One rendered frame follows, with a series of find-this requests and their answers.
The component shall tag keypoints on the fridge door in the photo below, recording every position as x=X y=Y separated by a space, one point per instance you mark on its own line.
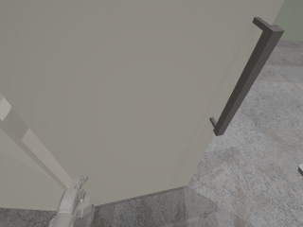
x=123 y=90

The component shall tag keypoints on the left robot forearm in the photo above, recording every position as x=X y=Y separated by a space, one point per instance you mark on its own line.
x=62 y=220

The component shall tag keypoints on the left robot hand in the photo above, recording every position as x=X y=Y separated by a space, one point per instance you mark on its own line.
x=71 y=197

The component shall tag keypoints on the handle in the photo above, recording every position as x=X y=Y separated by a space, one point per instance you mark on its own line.
x=261 y=53

